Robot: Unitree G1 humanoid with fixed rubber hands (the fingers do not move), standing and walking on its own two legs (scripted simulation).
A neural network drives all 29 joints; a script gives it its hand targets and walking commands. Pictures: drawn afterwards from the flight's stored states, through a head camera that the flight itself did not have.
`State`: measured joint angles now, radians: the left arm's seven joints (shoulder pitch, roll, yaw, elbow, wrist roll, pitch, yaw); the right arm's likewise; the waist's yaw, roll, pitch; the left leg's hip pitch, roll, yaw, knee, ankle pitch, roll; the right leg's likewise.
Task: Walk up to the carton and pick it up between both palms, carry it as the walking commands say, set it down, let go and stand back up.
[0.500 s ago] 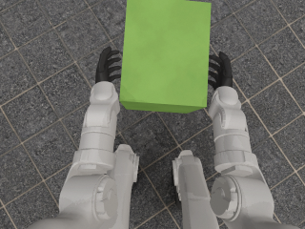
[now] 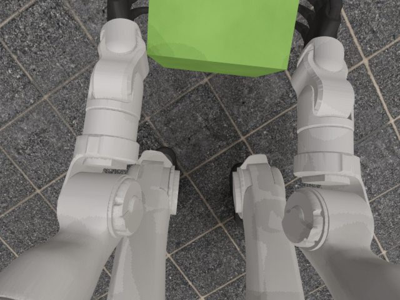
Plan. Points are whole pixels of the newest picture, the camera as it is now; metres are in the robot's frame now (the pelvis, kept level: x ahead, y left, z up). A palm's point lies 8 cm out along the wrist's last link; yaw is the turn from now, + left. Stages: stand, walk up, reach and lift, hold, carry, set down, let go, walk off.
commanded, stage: set down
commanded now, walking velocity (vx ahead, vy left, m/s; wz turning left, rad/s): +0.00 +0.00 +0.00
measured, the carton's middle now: out of the picture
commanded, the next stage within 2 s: none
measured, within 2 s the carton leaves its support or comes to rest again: rests again in 1.46 s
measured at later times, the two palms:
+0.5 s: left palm (123, 26) +0.53 +0.16 -0.24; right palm (291, 39) +0.52 -0.14 -0.24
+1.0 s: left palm (129, 13) +0.56 +0.16 -0.26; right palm (289, 30) +0.55 -0.14 -0.27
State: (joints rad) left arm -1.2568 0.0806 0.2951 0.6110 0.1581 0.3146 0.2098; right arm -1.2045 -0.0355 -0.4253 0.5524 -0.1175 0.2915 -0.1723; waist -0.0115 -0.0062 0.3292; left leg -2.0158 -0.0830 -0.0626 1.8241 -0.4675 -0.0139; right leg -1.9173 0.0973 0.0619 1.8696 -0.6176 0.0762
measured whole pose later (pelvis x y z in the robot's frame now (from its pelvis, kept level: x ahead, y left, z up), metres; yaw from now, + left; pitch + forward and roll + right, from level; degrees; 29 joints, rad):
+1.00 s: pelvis +0.00 -0.01 -0.08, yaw +0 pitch +34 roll -2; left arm -1.54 0.30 0.21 0.92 -0.01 0.26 0.12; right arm -1.49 -0.21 -0.32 0.87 0.00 0.27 -0.13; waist 0.01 -0.01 0.52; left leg -2.16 -0.08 -0.06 2.10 -0.52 -0.03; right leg -2.06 0.12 0.04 2.16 -0.68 0.08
